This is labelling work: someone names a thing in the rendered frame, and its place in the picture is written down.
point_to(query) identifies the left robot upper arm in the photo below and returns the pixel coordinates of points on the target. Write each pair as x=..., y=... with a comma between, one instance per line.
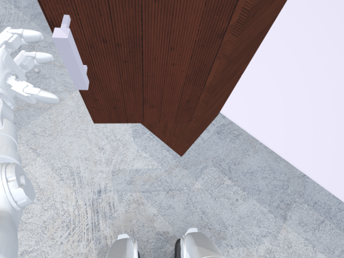
x=16, y=192

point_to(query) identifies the left robot forearm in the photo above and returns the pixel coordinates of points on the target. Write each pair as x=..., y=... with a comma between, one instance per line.
x=8, y=131

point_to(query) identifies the left robot hand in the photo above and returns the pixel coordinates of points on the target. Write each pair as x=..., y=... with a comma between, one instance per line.
x=10, y=40

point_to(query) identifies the left robot shin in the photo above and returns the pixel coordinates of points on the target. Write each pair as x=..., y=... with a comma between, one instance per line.
x=123, y=236

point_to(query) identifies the handle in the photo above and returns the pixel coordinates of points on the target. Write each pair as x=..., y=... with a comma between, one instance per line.
x=66, y=46

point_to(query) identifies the robot left thigh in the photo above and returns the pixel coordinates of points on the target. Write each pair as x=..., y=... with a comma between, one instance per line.
x=123, y=248

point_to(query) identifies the cupboard door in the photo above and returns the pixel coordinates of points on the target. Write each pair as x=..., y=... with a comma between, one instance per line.
x=148, y=60

